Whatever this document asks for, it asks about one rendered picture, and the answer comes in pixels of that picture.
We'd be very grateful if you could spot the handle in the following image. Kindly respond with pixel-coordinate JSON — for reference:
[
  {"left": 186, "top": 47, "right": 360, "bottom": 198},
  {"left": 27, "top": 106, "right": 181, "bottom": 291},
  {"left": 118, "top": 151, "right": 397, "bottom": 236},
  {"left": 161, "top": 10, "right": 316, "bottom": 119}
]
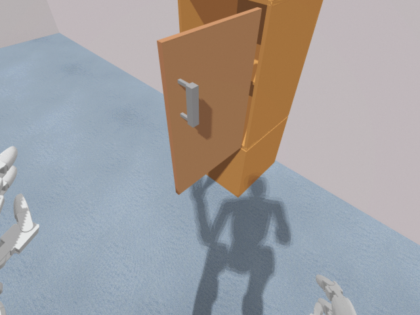
[{"left": 178, "top": 79, "right": 199, "bottom": 128}]

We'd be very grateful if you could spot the left robot hand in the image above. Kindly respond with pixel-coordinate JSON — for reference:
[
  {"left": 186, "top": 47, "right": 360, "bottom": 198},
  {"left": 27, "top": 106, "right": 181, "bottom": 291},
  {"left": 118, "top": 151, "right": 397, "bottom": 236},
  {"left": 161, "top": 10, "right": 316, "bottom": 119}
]
[{"left": 0, "top": 146, "right": 39, "bottom": 269}]

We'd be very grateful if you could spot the cupboard door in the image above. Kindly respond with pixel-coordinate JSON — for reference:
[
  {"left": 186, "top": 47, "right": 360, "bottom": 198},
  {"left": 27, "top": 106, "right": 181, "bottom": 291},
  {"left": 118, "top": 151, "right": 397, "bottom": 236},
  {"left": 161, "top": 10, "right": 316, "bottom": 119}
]
[{"left": 157, "top": 7, "right": 262, "bottom": 195}]

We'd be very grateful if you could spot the right robot hand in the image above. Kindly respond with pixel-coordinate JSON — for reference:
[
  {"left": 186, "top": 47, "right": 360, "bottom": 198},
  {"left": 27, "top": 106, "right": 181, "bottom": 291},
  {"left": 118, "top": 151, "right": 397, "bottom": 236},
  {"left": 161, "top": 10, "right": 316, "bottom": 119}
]
[{"left": 310, "top": 274, "right": 357, "bottom": 315}]

